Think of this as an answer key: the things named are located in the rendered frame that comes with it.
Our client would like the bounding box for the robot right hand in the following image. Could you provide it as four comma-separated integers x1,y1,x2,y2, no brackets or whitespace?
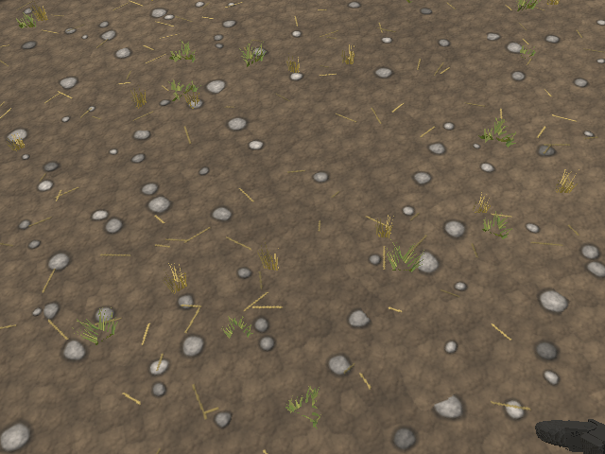
535,419,605,454

